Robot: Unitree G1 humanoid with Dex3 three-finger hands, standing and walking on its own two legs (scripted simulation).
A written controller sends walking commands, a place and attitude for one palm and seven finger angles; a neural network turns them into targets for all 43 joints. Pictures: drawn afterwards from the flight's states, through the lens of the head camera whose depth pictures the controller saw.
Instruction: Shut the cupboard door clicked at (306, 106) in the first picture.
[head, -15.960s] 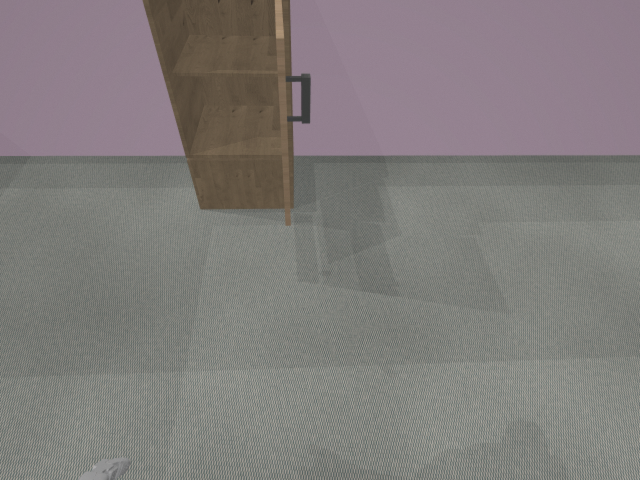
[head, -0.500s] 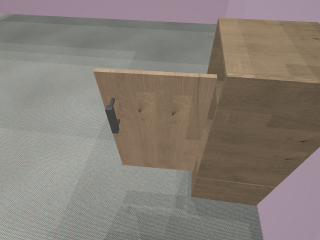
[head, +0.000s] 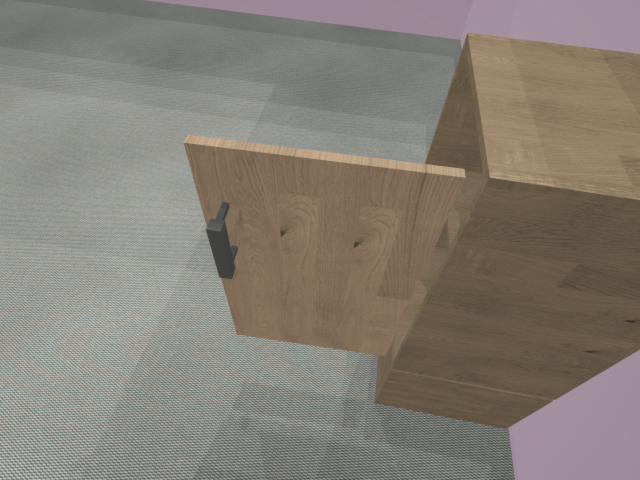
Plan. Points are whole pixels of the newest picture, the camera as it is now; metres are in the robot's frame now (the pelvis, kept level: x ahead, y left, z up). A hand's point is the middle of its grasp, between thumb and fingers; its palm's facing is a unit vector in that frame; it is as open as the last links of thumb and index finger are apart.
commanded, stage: come to a stop and stand still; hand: left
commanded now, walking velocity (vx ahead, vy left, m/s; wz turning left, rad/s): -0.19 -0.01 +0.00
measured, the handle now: (225, 241) +0.46 +0.19 -0.03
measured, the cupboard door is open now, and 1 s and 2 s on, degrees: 92 92 92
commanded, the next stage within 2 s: look again from close up in 0.86 s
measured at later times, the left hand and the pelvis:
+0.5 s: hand out of the picture +0.04 +0.20 -0.18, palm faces -0.01 -0.98 -0.21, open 7.4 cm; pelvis +0.00 +0.02 +0.00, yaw -1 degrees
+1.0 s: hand out of the picture +0.03 +0.21 -0.16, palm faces -0.05 -0.97 -0.23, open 7.4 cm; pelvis +0.01 +0.03 +0.01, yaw -2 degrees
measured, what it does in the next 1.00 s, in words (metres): steps on the spot: left foot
